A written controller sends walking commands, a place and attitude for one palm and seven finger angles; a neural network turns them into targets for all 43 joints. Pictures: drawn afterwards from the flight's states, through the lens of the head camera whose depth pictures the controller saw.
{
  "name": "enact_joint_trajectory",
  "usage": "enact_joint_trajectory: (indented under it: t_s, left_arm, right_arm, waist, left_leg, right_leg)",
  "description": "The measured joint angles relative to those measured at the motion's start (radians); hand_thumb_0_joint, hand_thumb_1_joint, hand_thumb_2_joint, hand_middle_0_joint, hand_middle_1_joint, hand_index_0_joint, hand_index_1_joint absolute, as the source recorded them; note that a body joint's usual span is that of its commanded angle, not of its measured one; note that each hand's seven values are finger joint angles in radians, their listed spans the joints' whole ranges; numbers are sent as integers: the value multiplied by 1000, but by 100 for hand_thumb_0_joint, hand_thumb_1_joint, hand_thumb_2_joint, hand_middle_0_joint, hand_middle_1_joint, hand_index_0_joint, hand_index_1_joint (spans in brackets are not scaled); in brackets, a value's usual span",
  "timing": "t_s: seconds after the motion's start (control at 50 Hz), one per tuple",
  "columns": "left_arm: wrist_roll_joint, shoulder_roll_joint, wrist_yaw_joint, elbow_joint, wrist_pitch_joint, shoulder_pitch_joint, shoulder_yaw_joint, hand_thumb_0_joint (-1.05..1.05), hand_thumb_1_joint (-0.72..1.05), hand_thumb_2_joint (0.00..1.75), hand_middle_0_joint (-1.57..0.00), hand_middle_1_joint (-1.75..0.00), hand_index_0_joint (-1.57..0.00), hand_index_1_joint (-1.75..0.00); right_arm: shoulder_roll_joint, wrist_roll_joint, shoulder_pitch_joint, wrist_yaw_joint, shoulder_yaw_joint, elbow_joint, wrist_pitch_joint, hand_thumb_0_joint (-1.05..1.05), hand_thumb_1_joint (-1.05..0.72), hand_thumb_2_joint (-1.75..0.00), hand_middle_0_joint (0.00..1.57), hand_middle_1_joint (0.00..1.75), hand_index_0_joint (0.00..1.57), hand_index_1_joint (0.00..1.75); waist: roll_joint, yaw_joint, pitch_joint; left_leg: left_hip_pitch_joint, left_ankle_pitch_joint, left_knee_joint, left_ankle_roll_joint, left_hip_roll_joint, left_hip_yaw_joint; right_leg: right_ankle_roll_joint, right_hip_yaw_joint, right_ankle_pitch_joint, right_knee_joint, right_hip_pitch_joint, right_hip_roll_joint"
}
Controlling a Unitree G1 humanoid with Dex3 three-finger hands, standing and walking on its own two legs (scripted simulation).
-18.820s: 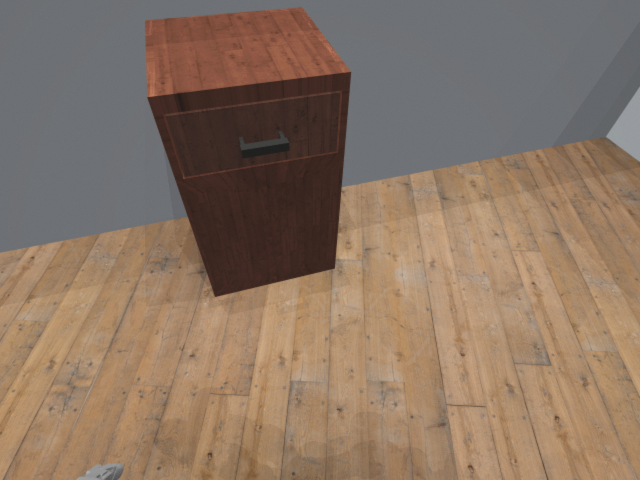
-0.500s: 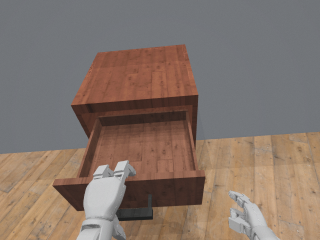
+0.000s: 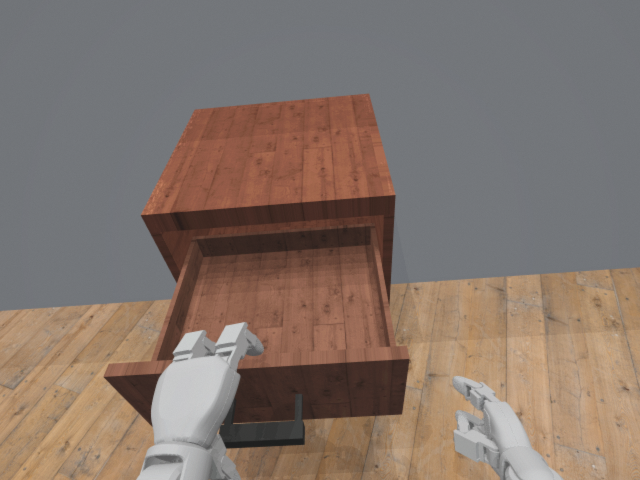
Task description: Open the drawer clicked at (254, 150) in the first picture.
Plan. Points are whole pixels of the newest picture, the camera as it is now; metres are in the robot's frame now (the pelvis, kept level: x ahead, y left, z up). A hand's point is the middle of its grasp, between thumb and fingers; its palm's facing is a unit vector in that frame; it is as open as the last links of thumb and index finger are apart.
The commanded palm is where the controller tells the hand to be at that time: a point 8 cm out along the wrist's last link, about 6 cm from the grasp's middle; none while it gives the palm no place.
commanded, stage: draw the hand back to the body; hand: left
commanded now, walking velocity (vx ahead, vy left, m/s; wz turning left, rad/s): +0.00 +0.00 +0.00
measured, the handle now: (263, 418) +0.23 +0.14 -0.09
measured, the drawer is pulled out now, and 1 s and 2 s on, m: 0.30 0.30 0.30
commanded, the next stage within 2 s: step back with the hand held close in 1.52 s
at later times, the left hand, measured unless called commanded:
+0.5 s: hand (155, 394) +0.18 +0.21 +0.08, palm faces +0.10 -0.19 -0.98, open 13.9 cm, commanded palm +0.15 +0.22 +0.15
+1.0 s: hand (112, 349) +0.19 +0.24 +0.15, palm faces +0.30 -0.89 -0.35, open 11.5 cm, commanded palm +0.14 +0.29 +0.18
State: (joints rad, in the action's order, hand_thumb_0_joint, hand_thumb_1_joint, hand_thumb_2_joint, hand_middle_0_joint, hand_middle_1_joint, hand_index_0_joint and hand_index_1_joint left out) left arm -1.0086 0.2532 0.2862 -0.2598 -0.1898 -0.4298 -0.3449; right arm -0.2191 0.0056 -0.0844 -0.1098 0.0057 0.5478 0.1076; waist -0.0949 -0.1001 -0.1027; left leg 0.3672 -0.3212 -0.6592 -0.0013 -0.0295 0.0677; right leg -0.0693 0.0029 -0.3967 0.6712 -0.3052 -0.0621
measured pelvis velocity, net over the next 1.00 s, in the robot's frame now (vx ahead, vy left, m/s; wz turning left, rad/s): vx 0.02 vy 0.03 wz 0.04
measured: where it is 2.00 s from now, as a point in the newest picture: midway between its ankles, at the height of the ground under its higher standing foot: outside the picture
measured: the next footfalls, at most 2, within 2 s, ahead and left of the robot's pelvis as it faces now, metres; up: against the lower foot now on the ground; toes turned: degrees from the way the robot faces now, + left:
none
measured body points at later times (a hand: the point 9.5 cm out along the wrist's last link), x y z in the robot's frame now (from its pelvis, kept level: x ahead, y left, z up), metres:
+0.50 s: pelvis +0.00 +0.01 +0.01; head -0.01 -0.03 +0.45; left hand +0.17 +0.22 +0.13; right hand +0.24 -0.17 -0.07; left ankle +0.01 +0.12 -0.72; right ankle -0.03 -0.08 -0.72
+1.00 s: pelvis +0.02 +0.03 +0.02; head +0.02 +0.01 +0.47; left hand +0.17 +0.28 +0.17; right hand +0.21 -0.19 -0.07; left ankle +0.01 +0.12 -0.72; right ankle -0.03 -0.08 -0.72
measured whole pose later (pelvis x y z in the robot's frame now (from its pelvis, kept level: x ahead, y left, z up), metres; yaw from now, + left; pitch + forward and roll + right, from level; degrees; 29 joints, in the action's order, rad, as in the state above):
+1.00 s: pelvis +0.02 +0.03 +0.02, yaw +2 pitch -2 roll -1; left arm 0.05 0.31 0.11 -0.53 0.08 -0.61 0.16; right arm -0.23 0.01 -0.19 0.06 -0.03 0.61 -0.09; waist -0.05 -0.04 0.01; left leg 0.18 -0.26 -0.48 -0.03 0.01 0.04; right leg -0.03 0.03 -0.31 0.41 -0.07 -0.03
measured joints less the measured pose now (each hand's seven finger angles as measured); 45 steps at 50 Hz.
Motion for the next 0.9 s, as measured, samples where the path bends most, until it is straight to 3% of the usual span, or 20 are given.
enact_joint_trajectory:
  t_s: [0.2, 0.38, 0.54, 0.58, 0.6, 0.62, 0.66, 0.7, 0.74, 0.8, 0.9]
  left_arm:
    - [21, 45, -26, -24, -21, 6, 78, -1, -49, 30, -32, -120, -32, -121]
    - [30, 79, -61, -97, 20, -36, 121, -1, -49, 30, -32, -120, -32, -121]
    - [57, 111, -84, -127, 17, -45, 184, -1, -49, 30, -32, -120, -32, -121]
    - [429, 63, -114, -158, 66, -50, 235, -1, -49, 31, -31, -120, -32, -120]
    - [592, 35, -131, -171, 103, -66, 261, -1, -48, 31, -31, -120, -32, -120]
    - [716, 14, -146, -185, 135, -88, 280, -1, -47, 31, -31, -119, -31, -119]
    - [873, -2, -163, -222, 187, -129, 303, -1, -45, 32, -31, -117, -31, -118]
    - [955, 3, -169, -253, 223, -152, 326, -1, -41, 34, -31, -115, -31, -115]
    - [999, 15, -170, -265, 251, -154, 360, -1, -36, 36, -31, -112, -30, -112]
    - [1033, 22, -170, -261, 271, -144, 415, -1, -28, 40, -30, -106, -29, -107]
    - [1052, 32, -174, -259, 276, -154, 472, -1, -13, 46, -28, -96, -28, -96]
  right_arm:
    - [-8, 8, 0, 18, -1, 17, -1, 2, -91, -90, 20, 30, 20, 30]
    - [-9, 8, 1, 24, -8, 4, -5, 2, -91, -90, 20, 30, 20, 30]
    - [-9, 11, 8, 35, -14, 5, -3, 2, -91, -90, 20, 30, 20, 30]
    - [-3, 17, 5, 59, -22, -13, -30, 2, -91, -90, 20, 30, 20, 30]
    - [4, 17, -3, 79, -32, -22, -56, 2, -91, -90, 20, 30, 20, 30]
    - [11, 14, -16, 100, -44, -32, -81, 2, -91, -90, 20, 30, 20, 30]
    - [24, 6, -48, 134, -62, -44, -130, 2, -91, -90, 20, 30, 20, 30]
    - [30, 1, -77, 155, -71, -44, -166, 2, -91, -90, 20, 30, 20, 30]
    - [28, -2, -96, 166, -74, -31, -188, 1, -91, -90, 20, 30, 20, 30]
    - [20, -2, -111, 170, -70, -2, -198, 1, -91, -90, 20, 30, 20, 30]
    - [4, -2, -116, 169, -52, 40, -199, 2, -90, -90, 21, 30, 21, 30]
  waist:
    - [-10, 2, 11]
    - [-10, -6, 18]
    - [-16, -14, 28]
    - [-15, 7, 69]
    - [-8, 18, 85]
    - [2, 28, 96]
    - [23, 41, 107]
    - [37, 48, 113]
    - [45, 51, 117]
    - [48, 54, 123]
    - [50, 59, 123]
  left_leg:
    - [-21, 8, 19, -6, 4, -3]
    - [-31, 15, 35, -13, 9, 0]
    - [-42, 20, 45, -21, 15, -7]
    - [-76, 22, 54, -25, 22, -17]
    - [-93, 24, 61, -26, 25, -19]
    - [-108, 26, 71, -26, 27, -21]
    - [-134, 31, 92, -23, 29, -26]
    - [-153, 36, 110, -21, 29, -32]
    - [-164, 41, 124, -21, 29, -38]
    - [-174, 48, 144, -22, 30, -39]
    - [-180, 56, 169, -28, 35, -33]
  right_leg:
    - [7, 2, 12, -29, 27, 3]
    - [15, -2, 24, -52, 40, 8]
    - [23, 5, 33, -76, 61, 13]
    - [27, 15, 34, -88, 100, 19]
    - [29, 17, 34, -95, 118, 22]
    - [30, 18, 36, -106, 135, 23]
    - [30, 22, 42, -133, 165, 23]
    - [30, 28, 52, -163, 191, 22]
    - [30, 32, 62, -191, 210, 21]
    - [32, 34, 75, -220, 225, 22]
    - [38, 27, 86, -247, 230, 26]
